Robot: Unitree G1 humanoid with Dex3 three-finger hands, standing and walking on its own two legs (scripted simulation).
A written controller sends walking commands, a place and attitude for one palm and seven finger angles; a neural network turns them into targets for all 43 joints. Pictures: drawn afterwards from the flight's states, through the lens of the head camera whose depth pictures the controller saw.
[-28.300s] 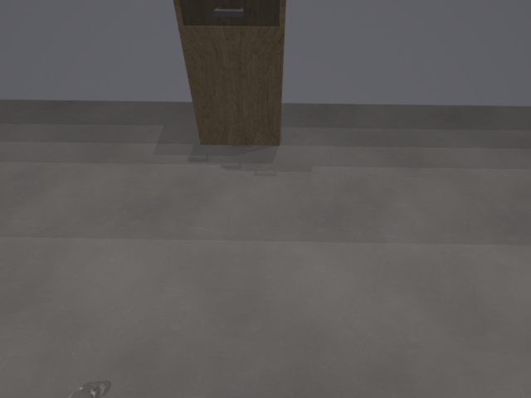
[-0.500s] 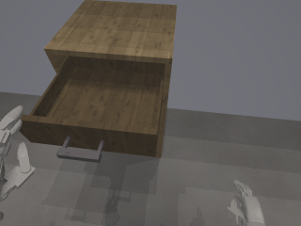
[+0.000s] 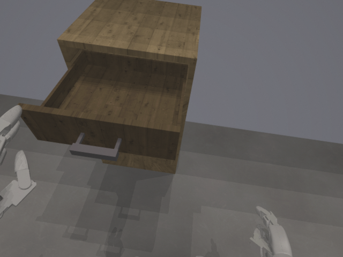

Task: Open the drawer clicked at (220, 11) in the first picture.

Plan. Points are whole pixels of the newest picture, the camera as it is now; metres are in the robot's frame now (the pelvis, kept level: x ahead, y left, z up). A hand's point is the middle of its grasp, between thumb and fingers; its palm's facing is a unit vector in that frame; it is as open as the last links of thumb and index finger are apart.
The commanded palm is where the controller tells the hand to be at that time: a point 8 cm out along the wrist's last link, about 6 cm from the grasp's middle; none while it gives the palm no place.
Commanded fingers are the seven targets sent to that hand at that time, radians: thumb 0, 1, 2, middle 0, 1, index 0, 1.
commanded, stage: step back with the hand held close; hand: left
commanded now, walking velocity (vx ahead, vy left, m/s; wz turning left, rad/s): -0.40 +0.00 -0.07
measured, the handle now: (97, 145) +0.39 +0.22 -0.01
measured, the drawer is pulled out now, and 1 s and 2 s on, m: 0.30 0.30 0.30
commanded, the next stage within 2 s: stop stepping back and stand still in 0.48 s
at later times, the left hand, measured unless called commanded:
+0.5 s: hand out of the picture +0.09 +0.19 +0.16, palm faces +0.25 -0.83 -0.49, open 7.4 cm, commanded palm +0.01 +0.24 +0.19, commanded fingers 0.00 0.90 0.90 -0.20 -0.30 -0.20 -0.30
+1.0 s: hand out of the picture -0.06 +0.16 +0.17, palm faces +0.37 -0.81 -0.45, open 7.4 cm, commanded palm -0.13 +0.21 +0.19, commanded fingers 0.00 0.90 0.90 -0.20 -0.30 -0.20 -0.30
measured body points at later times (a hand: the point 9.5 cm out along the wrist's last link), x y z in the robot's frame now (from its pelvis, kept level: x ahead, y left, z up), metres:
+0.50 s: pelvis -0.12 -0.03 +0.00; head -0.08 -0.02 +0.45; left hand +0.07 +0.23 +0.19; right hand +0.07 -0.29 -0.06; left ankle -0.10 +0.08 -0.73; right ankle -0.09 -0.13 -0.73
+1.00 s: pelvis -0.25 -0.07 +0.01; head -0.26 -0.07 +0.46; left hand -0.09 +0.20 +0.20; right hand -0.11 -0.33 -0.08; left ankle -0.25 +0.07 -0.73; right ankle -0.18 -0.14 -0.72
